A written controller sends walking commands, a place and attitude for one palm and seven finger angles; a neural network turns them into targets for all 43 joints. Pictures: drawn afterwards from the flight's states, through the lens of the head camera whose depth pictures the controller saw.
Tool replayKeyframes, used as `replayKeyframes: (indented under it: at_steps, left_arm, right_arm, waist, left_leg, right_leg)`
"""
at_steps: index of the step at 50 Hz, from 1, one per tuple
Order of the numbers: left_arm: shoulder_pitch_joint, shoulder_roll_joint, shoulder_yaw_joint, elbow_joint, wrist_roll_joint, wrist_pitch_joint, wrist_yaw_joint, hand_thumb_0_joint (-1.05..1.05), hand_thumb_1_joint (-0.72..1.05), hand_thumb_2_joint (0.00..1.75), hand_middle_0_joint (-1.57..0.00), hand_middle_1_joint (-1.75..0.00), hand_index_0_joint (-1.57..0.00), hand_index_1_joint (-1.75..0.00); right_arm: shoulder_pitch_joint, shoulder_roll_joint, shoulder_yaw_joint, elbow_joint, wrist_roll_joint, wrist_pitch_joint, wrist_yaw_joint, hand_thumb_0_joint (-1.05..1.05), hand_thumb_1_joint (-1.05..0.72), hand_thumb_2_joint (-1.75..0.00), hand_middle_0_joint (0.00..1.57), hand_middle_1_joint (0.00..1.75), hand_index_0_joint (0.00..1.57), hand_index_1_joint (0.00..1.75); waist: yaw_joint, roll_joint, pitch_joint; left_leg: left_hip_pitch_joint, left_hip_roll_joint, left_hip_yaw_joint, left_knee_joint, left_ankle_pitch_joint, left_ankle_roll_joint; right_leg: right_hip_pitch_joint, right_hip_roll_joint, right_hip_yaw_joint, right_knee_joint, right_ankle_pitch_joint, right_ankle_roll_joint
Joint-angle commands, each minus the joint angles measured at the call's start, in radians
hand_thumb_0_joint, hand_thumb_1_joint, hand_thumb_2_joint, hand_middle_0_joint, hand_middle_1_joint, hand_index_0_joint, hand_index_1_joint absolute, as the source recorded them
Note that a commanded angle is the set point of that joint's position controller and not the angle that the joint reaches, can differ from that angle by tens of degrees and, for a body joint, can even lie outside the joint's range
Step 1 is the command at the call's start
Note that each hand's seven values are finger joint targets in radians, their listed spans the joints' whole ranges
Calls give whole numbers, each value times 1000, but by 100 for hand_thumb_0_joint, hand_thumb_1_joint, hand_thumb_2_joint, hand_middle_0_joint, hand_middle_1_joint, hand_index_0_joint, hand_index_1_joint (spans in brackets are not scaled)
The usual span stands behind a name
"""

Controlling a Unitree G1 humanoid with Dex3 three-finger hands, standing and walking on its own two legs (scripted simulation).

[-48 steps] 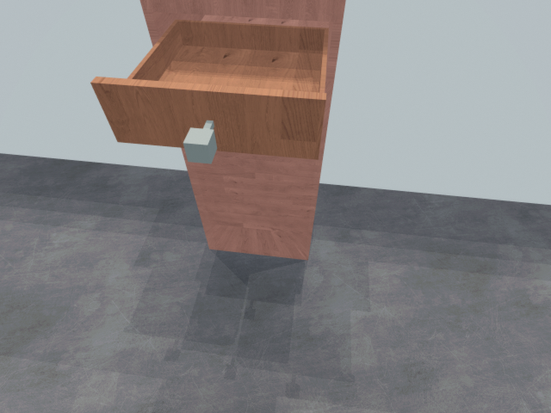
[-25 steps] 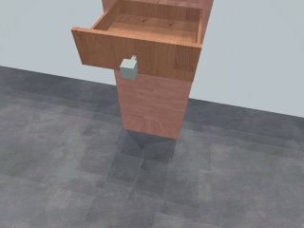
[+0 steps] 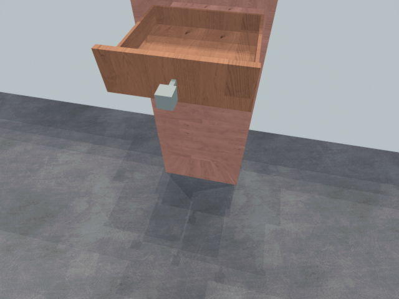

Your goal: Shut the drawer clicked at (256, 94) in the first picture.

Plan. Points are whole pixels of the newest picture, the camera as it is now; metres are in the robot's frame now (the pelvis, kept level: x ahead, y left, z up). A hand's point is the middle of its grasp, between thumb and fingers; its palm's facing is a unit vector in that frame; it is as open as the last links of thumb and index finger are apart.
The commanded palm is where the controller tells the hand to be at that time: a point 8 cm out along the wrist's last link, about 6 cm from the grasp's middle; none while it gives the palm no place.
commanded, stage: look at it before walking up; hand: left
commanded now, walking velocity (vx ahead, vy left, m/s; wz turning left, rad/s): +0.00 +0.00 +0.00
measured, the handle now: (169, 91) +0.52 +0.11 +0.12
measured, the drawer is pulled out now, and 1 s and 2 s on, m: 0.29 0.29 0.29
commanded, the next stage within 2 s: turn to face it in 0.28 s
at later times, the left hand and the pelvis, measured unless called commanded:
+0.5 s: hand out of the picture +0.07 +0.20 -0.17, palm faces +0.01 -0.96 -0.28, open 7.3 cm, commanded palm none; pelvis +0.01 -0.02 +0.00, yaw -1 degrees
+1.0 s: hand out of the picture +0.04 +0.17 -0.19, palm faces -0.04 -0.98 -0.19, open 7.3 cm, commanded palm none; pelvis +0.03 -0.01 -0.01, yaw -6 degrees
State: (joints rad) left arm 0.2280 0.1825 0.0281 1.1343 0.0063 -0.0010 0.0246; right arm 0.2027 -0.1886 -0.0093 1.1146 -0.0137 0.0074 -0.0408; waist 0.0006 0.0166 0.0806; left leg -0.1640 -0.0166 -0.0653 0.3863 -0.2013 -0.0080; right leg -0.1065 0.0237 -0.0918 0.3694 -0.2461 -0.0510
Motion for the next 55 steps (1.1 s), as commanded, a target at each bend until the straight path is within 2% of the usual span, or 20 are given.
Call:
replayKeyframes:
  at_steps: [1, 7, 16, 17, 21, 22, 25, 27, 34, 36, 37, 38, 41, 43, 45, 48, 51, 53, 54, 55]
  left_arm:
    - [17, 156, 26, -39, 0, -22, 7, 0, 90, 90, -20, -30, -20, -30]
    - [1, 184, 32, -46, 1, -25, 7, 0, 90, 90, -20, -30, -20, -30]
    - [-32, 208, 33, -53, -2, -25, 6, 0, 90, 90, -20, -30, -20, -30]
    - [-30, 210, 36, -55, 0, -25, 7, 0, 90, 90, -20, -30, -20, -30]
    - [-42, 218, 36, -57, -2, -25, 8, 0, 90, 90, -20, -30, -20, -30]
    - [-37, 214, 38, -60, -1, -23, 8, 0, 90, 90, -20, -30, -20, -30]
    - [-16, 161, 25, -55, -3, -6, 10, 0, 90, 90, -20, -30, -20, -30]
    - [0, 158, 28, -57, -2, -1, 12, 0, 90, 90, -20, -30, -20, -30]
    - [5, 160, 40, -75, 1, 13, 7, 0, 90, 90, -20, -30, -20, -30]
    - [14, 149, 41, -76, 2, 12, 7, 0, 90, 90, -20, -30, -20, -30]
    - [25, 140, 40, -73, 1, 10, 7, 0, 90, 90, -20, -30, -20, -30]
    - [29, 140, 41, -72, 2, 11, 3, 0, 90, 90, -20, -30, -20, -30]
    - [44, 128, 46, -74, 7, 11, -11, 0, 90, 90, -20, -30, -20, -30]
    - [51, 119, 49, -72, 10, 9, -16, 0, 90, 90, -20, -30, -20, -30]
    - [61, 108, 50, -71, 10, 4, -21, 0, 90, 90, -20, -30, -20, -30]
    - [65, 84, 47, -72, 11, -4, -24, 0, 90, 90, -20, -30, -20, -30]
    - [60, 48, 40, -79, 10, -17, -26, 0, 90, 90, -20, -30, -20, -30]
    - [65, 35, 39, -79, 8, -22, -27, 0, 90, 90, -20, -30, -20, -30]
    - [86, 36, 41, -72, 7, -25, -27, 0, 90, 90, -20, -30, -20, -30]
    - [143, 54, 51, -53, 7, -28, -24, 0, 90, 90, -20, -30, -20, -30]
  right_arm:
    - [36, -140, -25, -25, -1, -13, -5, 0, -90, -90, 20, 30, 20, 30]
    - [19, -158, -25, -27, 1, -14, -5, 0, -90, -90, 20, 30, 20, 30]
    - [8, -180, -23, -25, -2, -14, -4, 0, -90, -90, 20, 30, 20, 30]
    - [7, -178, -23, -26, 0, -13, -5, 0, -90, -90, 20, 30, 20, 30]
    - [10, -186, -24, -26, -1, -14, -7, 0, -90, -90, 20, 30, 20, 30]
    - [14, -177, -22, -27, 1, -12, -10, 0, -90, -90, 20, 30, 20, 30]
    - [49, -120, -11, -19, -2, 0, -12, 0, -90, -90, 20, 30, 20, 30]
    - [58, -113, -11, -22, 0, 5, -15, 0, -90, -90, 20, 30, 20, 30]
    - [73, -113, -25, -34, -3, 11, -21, 0, -90, -90, 20, 30, 20, 30]
    - [80, -104, -28, -35, -2, 10, -22, 0, -90, -90, 20, 30, 20, 30]
    - [85, -95, -25, -31, -2, 8, -22, 0, -90, -90, 20, 30, 20, 30]
    - [97, -99, -29, -30, -5, 7, -20, 0, -90, -90, 20, 30, 20, 30]
    - [102, -91, -33, -29, -14, 0, -8, 0, -90, -90, 20, 30, 20, 30]
    - [113, -82, -35, -29, -18, -2, -3, 0, -90, -90, 20, 30, 20, 30]
    - [124, -76, -35, -27, -18, -7, -2, 0, -90, -90, 20, 30, 20, 30]
    - [172, -79, -39, -16, -15, -17, -5, 0, -90, -90, 20, 30, 20, 30]
    - [230, -111, -49, 2, -15, -28, -12, 0, -90, -90, 20, 30, 20, 30]
    - [246, -109, -53, 7, -14, -29, -14, 0, -90, -90, 20, 30, 20, 30]
    - [235, -102, -50, 2, -13, -29, -14, 0, -90, -90, 20, 30, 20, 30]
    - [199, -84, -47, -10, -6, -30, -14, 0, -90, -90, 20, 30, 20, 30]
  waist:
    - [-5, -12, -38]
    - [1, -32, -42]
    - [-1, -17, -63]
    - [2, -41, -57]
    - [-3, -22, -80]
    - [0, -37, -74]
    - [-7, -26, -54]
    - [-4, -40, -62]
    - [-7, -25, -35]
    - [-8, -20, -47]
    - [-5, -36, -58]
    - [-7, -18, -53]
    - [0, -12, 24]
    - [-3, -2, 68]
    - [-2, 18, 97]
    - [-14, 48, 97]
    - [-23, 131, 42]
    - [-20, 140, 20]
    - [-6, 116, 3]
    - [25, 41, -12]
  left_leg:
    - [9, 106, -61, -44, 183, 38]
    - [17, 109, -53, -43, 213, 36]
    - [23, 112, -45, -45, 232, 29]
    - [27, 112, -41, -44, 230, 31]
    - [40, 117, -30, -36, 252, 27]
    - [40, 117, -21, -31, 243, 26]
    - [23, 120, -2, -18, 225, 13]
    - [27, 122, 16, -5, 206, 10]
    - [-8, 133, 34, 33, 156, 13]
    - [-6, 134, 35, 42, 151, 15]
    - [0, 131, 38, 35, 100, 16]
    - [-11, 128, 35, 35, 32, 21]
    - [-77, 118, 21, 16, -156, 39]
    - [-101, 119, 8, 5, -232, 49]
    - [-109, 128, -12, -9, -244, 58]
    - [-52, 184, -87, -45, -214, 95]
    - [60, 279, -191, -77, -64, 157]
    - [95, 292, -175, -42, 56, 170]
    - [56, 263, -129, 8, 99, 150]
    - [-67, 199, -38, 105, 90, 109]
  right_leg:
    - [8, -144, 124, -88, 155, -4]
    - [24, -147, 124, -92, 219, 1]
    - [57, -154, 131, -93, 284, 6]
    - [50, -151, 128, -99, 285, 12]
    - [70, -153, 140, -92, 359, 15]
    - [64, -149, 139, -94, 361, 21]
    - [44, -149, 151, -76, 367, 23]
    - [35, -142, 160, -66, 375, 26]
    - [-2, -134, 193, -19, 347, 0]
    - [-7, -132, 200, -9, 343, -6]
    - [-5, -118, 201, -22, 264, -4]
    - [-13, -116, 211, -27, 154, -9]
    - [-63, -97, 239, -56, -188, -34]
    - [-102, -91, 248, -55, -283, -45]
    - [-125, -81, 242, -29, -274, -51]
    - [-173, -48, 188, 63, -183, -45]
    - [-226, -11, 88, 215, -71, -24]
    - [-225, -10, 68, 196, -92, -20]
    - [-146, -18, 79, 131, -52, -25]
    - [10, -56, 145, 56, 28, -44]
